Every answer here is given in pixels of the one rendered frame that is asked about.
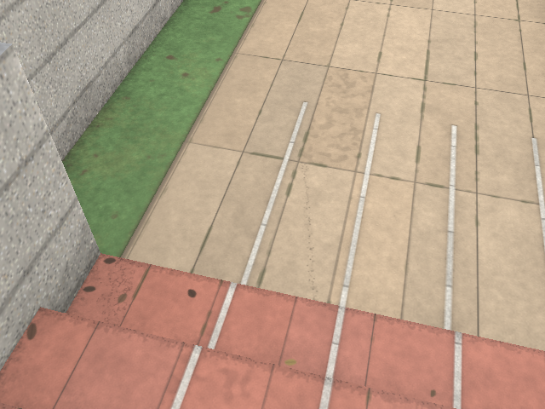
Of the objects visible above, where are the stairs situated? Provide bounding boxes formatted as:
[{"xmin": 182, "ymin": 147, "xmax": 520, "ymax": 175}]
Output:
[{"xmin": 0, "ymin": 253, "xmax": 545, "ymax": 409}]

